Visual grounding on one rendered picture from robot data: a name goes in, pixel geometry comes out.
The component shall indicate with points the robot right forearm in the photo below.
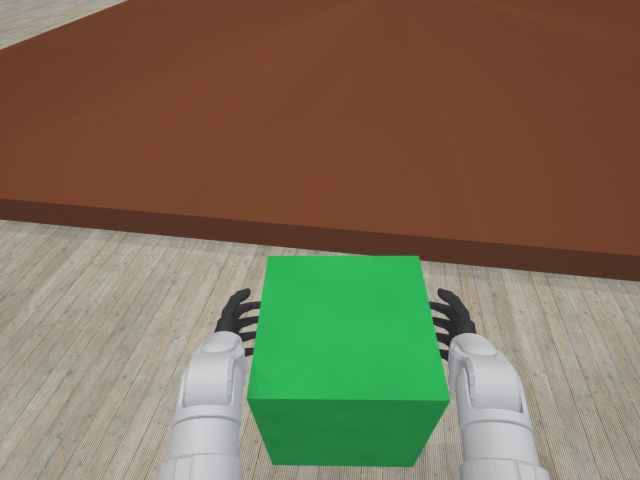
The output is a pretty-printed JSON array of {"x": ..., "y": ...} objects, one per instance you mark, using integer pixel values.
[{"x": 493, "y": 415}]

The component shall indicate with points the left robot hand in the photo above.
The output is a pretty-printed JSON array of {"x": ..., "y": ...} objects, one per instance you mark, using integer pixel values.
[{"x": 232, "y": 311}]

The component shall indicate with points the carton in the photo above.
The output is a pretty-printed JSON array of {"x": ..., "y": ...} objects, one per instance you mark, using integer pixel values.
[{"x": 346, "y": 368}]

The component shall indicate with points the right robot hand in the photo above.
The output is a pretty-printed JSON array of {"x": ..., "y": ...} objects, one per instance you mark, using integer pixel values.
[{"x": 459, "y": 319}]

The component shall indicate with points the robot left forearm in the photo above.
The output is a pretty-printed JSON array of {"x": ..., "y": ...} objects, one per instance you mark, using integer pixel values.
[{"x": 207, "y": 419}]

